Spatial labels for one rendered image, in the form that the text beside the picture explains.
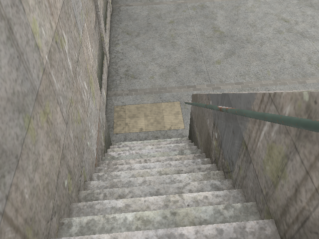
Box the stairs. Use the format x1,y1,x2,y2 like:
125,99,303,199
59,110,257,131
51,137,281,239

